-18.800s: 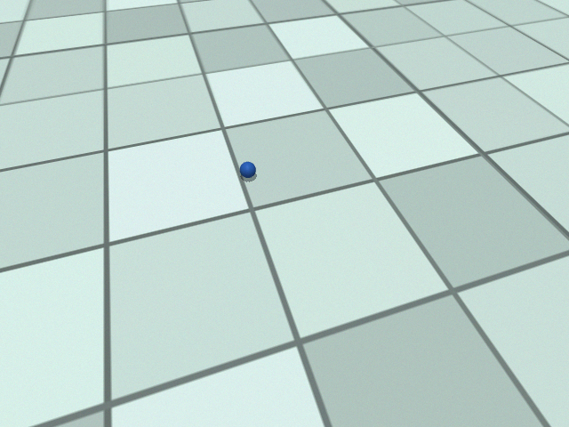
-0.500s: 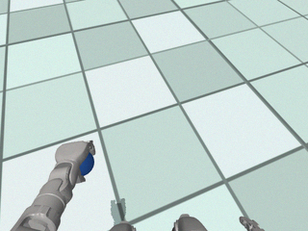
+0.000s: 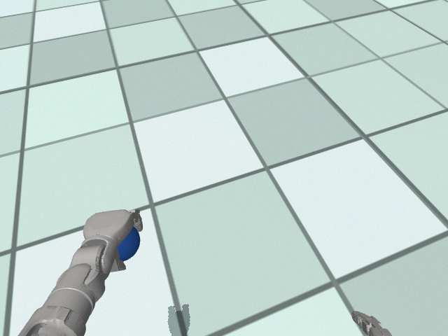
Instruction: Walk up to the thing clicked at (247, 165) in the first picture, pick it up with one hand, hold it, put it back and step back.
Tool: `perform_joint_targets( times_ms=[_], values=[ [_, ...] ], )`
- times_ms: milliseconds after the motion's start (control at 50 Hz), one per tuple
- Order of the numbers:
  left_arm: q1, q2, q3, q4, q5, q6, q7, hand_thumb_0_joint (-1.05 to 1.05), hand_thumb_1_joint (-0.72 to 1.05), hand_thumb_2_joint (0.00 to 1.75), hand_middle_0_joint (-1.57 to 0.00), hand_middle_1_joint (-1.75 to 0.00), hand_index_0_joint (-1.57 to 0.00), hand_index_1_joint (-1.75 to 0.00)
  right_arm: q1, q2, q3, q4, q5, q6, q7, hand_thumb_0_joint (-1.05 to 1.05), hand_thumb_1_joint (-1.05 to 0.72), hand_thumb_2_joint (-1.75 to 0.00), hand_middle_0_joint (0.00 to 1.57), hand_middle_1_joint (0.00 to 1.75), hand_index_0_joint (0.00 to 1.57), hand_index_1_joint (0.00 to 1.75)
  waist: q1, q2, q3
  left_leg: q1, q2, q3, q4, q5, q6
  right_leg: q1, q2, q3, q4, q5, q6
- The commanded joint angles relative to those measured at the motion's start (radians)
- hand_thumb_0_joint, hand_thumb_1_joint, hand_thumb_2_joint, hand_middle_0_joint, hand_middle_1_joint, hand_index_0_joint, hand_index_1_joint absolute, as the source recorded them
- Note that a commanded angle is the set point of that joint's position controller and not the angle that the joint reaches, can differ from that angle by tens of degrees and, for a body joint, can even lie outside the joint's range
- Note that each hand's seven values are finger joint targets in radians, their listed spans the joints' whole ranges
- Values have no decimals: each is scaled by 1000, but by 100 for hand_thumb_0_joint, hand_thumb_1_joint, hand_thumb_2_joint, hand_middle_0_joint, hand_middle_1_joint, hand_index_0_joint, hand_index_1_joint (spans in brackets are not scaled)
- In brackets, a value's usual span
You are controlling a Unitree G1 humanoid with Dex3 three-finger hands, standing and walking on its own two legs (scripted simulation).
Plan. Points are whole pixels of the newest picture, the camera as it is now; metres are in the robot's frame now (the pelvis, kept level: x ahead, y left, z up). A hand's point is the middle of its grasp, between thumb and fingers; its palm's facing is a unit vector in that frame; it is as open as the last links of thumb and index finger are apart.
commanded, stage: hold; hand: left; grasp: from above
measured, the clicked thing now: (120, 241) +0.32 +0.22 -0.08
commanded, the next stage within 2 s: crouch in 1.50 s
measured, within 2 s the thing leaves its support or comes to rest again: neither
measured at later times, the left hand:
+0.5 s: hand (112, 255) +0.27 +0.22 -0.05, palm faces -0.47 -0.06 -0.88, open 10.1 cm
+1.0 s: hand (107, 259) +0.26 +0.22 -0.03, palm faces -0.45 -0.07 -0.89, open 10.1 cm
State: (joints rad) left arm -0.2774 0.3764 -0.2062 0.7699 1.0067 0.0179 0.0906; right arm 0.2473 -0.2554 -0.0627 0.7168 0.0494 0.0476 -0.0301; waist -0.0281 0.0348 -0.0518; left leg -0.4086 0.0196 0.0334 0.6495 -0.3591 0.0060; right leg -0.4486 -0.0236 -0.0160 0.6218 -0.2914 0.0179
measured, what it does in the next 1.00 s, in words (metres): stands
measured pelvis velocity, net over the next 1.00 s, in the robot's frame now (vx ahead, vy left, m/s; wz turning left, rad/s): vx -0.03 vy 0.00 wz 0.00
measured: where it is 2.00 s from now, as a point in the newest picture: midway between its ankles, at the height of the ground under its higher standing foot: outside the picture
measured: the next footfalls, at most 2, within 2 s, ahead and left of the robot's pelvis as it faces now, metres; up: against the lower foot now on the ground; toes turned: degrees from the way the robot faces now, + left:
none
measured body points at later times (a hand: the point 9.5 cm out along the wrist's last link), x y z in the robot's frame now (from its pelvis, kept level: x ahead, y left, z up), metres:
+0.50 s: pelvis -0.02 +0.00 +0.01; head +0.00 -0.02 +0.46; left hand +0.29 +0.22 +0.00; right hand +0.11 -0.27 -0.11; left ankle -0.02 +0.11 -0.72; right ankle +0.01 -0.13 -0.72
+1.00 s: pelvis -0.03 +0.00 +0.01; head -0.02 -0.02 +0.46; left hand +0.28 +0.22 +0.02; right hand +0.11 -0.26 -0.10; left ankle -0.02 +0.11 -0.72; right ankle +0.01 -0.13 -0.72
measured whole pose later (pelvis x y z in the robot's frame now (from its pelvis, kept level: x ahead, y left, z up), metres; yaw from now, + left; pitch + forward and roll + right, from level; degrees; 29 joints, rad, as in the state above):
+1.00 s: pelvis -0.03 +0.00 +0.01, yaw +0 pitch +1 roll +0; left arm -0.23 0.40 -0.21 0.63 0.98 0.00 -0.03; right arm 0.19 -0.25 -0.03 0.69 0.06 0.06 -0.06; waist 0.01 0.05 0.00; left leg -0.26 0.01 0.04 0.50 -0.25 0.00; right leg -0.31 -0.03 -0.01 0.49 -0.19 0.01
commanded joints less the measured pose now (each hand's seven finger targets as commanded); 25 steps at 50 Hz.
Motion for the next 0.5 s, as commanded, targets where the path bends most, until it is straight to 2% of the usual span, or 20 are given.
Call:
perform_joint_targets(
  times_ms=[0, 20, 40, 100, 160, 180, 260, 280, 320, 360, 400, 420, 460, 480],
  values=[
    [-322, 208, 89, -231, 2, -5, 36, 0, 49, 96, -83, -99, -86, -95, -1, -150, -47, -111, -1, -24, -8, 0, -91, -90, 20, 30, 20, 30, -1, 0, -293, 152, -34, -17, -76, 417, -8, 165, 44, 2, -65, 327, -29],
    [-303, 216, 98, -205, 5, -4, 34, 0, 49, 95, -83, -99, -87, -95, -4, -151, -48, -111, -2, -23, -8, 0, -91, -90, 20, 30, 20, 30, -2, 5, -281, 150, -35, -14, -80, 412, -7, 165, 42, 1, -71, 322, -30],
    [-308, 219, 101, -228, 4, -5, 29, 0, 49, 96, -84, -98, -87, -95, -11, -150, -46, -119, -1, -20, -8, 0, -91, -90, 20, 30, 20, 30, 5, 4, -285, 161, -36, -14, -88, 404, -6, 167, 41, 2, -75, 316, -30],
    [-307, 210, 90, -240, 5, -8, 15, 0, 48, 97, -84, -98, -87, -95, -20, -149, -44, -120, -1, -19, -10, 0, -91, -90, 20, 30, 20, 30, -1, 1, -276, 173, -34, -16, -100, 387, -5, 167, 43, 3, -85, 299, -30],
    [-319, 229, 101, -267, 1, -12, 9, 0, 48, 98, -84, -99, -87, -97, -36, -149, -42, -130, 0, -16, -12, 0, -92, -91, 20, 30, 20, 30, 6, -3, -270, 172, -37, -13, -115, 358, -1, 186, 40, 3, -103, 279, -27],
    [-292, 211, 92, -250, 3, -11, 5, 0, 47, 100, -84, -99, -86, -97, -37, -146, -41, -130, 1, -16, -12, 0, -92, -91, 20, 30, 20, 30, 4, -11, -258, 176, -35, -12, -120, 360, -1, 182, 41, 4, -103, 281, -29],
    [-317, 228, 102, -291, 3, -15, -3, 0, 47, 100, -83, -100, -86, -98, -40, -148, -41, -134, 1, -14, -14, 0, -92, -91, 20, 30, 20, 30, 7, 3, -273, 200, -32, -14, -129, 374, -1, 190, 41, 4, -111, 288, -30],
    [-298, 216, 95, -255, 5, -13, -7, 0, 46, 101, -84, -99, -86, -97, -38, -146, -39, -130, 1, -12, -13, 0, -92, -91, 20, 30, 20, 30, 1, -9, -261, 188, -33, -12, -130, 377, 1, 197, 40, 5, -112, 297, -30],
    [-306, 231, 106, -288, -2, -18, -11, 0, 46, 101, -83, -100, -85, -98, -59, -144, -36, -139, 2, -12, -15, 0, -92, -91, 20, 30, 20, 30, 15, 1, -264, 194, -37, -9, -138, 358, 2, 207, 38, 5, -123, 281, -28],
    [-287, 222, 101, -260, -1, -18, -16, 0, 45, 101, -83, -99, -85, -97, -59, -144, -33, -137, 2, -12, -16, 0, -92, -91, 20, 30, 20, 30, 6, -16, -237, 183, -36, -10, -147, 337, 5, 201, 37, 7, -131, 263, -27],
    [-323, 237, 105, -295, 0, -23, -19, 0, 46, 99, -82, -100, -85, -97, -66, -145, -34, -140, 4, -11, -17, 0, -92, -91, 20, 30, 20, 30, 12, 16, -250, 200, -32, -10, -155, 333, 1, 197, 39, 6, -134, 252, -31],
    [-302, 231, 104, -276, -1, -22, -20, 0, 46, 97, -81, -101, -85, -97, -76, -142, -32, -143, 4, -11, -18, 0, -92, -91, 20, 30, 20, 30, 20, 7, -236, 195, -33, -11, -160, 320, 1, 200, 40, 3, -140, 237, -30],
    [-305, 219, 95, -298, 1, -24, -24, 0, 44, 96, -81, -98, -84, -95, -84, -137, -28, -147, 5, -13, -18, 0, -92, -91, 20, 30, 20, 30, 17, -6, -229, 188, -37, -7, -169, 287, 7, 206, 36, 9, -151, 215, -28],
    [-306, 231, 105, -305, -3, -27, -26, 0, 44, 95, -80, -99, -84, -95, -84, -143, -31, -146, 5, -14, -20, 0, -92, -91, 20, 30, 20, 30, 17, 0, -235, 199, -36, -6, -171, 289, 6, 205, 37, 9, -153, 215, -29]
  ],
)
